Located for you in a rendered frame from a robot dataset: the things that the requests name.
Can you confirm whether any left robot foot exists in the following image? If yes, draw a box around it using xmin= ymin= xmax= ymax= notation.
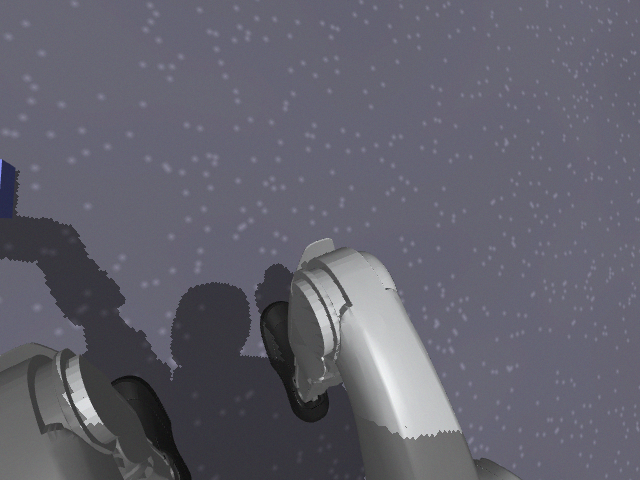
xmin=111 ymin=375 xmax=192 ymax=480

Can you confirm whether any right robot foot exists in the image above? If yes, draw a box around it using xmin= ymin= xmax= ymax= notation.
xmin=260 ymin=301 xmax=329 ymax=423

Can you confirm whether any small box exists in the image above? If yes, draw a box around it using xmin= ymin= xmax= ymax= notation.
xmin=0 ymin=159 xmax=15 ymax=218

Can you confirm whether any right robot hand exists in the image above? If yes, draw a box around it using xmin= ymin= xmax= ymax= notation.
xmin=473 ymin=458 xmax=522 ymax=480

